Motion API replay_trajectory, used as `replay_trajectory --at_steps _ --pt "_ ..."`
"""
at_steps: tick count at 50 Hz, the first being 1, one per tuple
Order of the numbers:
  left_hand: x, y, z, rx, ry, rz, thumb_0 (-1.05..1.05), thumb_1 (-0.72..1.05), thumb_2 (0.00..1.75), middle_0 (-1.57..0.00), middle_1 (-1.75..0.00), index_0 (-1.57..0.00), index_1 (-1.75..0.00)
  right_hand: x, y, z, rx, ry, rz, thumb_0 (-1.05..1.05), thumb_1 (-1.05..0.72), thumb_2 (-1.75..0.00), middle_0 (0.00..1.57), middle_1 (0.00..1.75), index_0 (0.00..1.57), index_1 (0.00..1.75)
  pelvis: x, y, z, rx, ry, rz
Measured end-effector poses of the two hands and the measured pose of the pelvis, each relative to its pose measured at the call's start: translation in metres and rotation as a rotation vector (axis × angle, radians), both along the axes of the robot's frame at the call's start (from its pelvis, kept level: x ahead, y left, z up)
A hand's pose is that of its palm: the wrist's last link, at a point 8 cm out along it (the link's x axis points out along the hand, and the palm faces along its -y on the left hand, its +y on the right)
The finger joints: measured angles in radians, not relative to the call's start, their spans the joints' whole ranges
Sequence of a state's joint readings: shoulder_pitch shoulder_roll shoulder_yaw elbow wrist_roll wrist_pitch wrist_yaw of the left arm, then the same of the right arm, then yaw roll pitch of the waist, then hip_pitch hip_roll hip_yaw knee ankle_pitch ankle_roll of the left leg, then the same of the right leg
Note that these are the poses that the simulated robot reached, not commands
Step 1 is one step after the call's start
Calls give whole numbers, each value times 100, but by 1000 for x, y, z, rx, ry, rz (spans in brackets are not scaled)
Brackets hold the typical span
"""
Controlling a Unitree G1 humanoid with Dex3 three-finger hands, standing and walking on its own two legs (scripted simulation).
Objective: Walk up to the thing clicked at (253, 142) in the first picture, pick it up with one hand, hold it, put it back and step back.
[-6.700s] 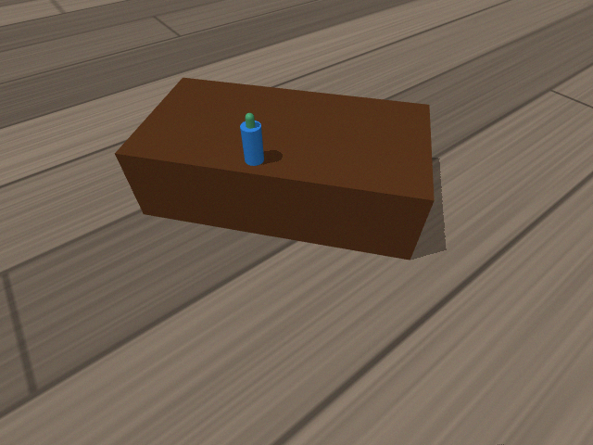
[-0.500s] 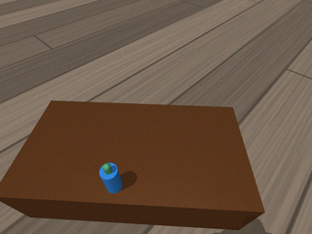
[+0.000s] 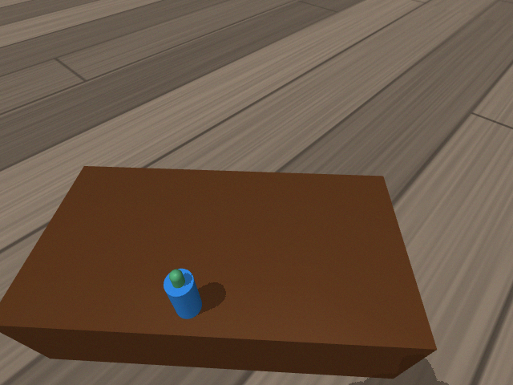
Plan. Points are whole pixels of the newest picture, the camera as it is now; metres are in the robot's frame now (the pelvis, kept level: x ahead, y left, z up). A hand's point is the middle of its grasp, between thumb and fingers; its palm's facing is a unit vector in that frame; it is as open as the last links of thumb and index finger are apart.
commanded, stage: stand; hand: left
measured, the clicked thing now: (182, 290) +0.41 +0.21 -0.32
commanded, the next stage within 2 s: go down in 0.08 s
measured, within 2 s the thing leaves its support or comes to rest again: neither
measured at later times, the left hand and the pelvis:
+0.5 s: hand out of the picture +0.16 +0.26 -0.15, palm faces +0.03 -0.93 -0.36, open 13.1 cm; pelvis -0.01 +0.01 -0.01, yaw +0 degrees
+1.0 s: hand out of the picture +0.16 +0.28 -0.14, palm faces +0.04 -0.94 -0.33, open 17.2 cm; pelvis +0.01 +0.02 -0.03, yaw +1 degrees
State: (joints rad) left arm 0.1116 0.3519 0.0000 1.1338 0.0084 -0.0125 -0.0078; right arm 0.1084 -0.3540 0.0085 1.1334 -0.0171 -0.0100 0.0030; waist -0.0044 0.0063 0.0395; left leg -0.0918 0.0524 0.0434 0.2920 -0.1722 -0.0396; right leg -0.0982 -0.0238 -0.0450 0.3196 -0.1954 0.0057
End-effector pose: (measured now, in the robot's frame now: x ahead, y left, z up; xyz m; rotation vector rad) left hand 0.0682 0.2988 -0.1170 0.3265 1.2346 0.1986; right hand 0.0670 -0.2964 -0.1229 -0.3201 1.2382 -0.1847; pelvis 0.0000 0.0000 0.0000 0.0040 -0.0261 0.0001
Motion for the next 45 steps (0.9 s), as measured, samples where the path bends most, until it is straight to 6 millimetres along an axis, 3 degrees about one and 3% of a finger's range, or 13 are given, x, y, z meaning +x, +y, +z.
replay_trajectory --at_steps 10,14,19,23,34,45 --pt "2 -1 0 -1 -7 -2 0 90 89 -21 -30 -20 -30 1 0 0 0 -2 -1 0 -91 -90 20 30 20 30 1 0 0 -1 -1 1" --pt "24 -6 0 -13 -102 35 1 83 82 -16 -24 -16 -24 7 9 1 7 -96 -8 0 -95 -91 20 30 20 30 -7 0 -4 -2 38 17" --pt "61 -1 -1 -11 -154 16 0 60 60 -10 -15 -10 -14 9 27 -1 37 -147 -16 0 -99 -92 20 30 20 30 -13 0 -9 -1 90 15" --pt "76 5 6 9 -162 2 0 36 39 -8 -10 -8 -9 11 41 0 61 -190 -39 0 -99 -92 20 30 20 30 -9 3 -11 -3 106 10" --pt "76 13 9 -5 -119 30 0 -22 13 -7 -7 -8 -6 50 58 7 60 -330 -6 1 -91 -89 20 30 20 30 2 16 -18 -8 128 8" --pt "78 20 10 -14 -137 22 -1 -47 7 -9 -8 -8 -8 89 66 14 24 -439 48 1 -85 -88 20 30 20 30 10 21 -28 -21 152 22"
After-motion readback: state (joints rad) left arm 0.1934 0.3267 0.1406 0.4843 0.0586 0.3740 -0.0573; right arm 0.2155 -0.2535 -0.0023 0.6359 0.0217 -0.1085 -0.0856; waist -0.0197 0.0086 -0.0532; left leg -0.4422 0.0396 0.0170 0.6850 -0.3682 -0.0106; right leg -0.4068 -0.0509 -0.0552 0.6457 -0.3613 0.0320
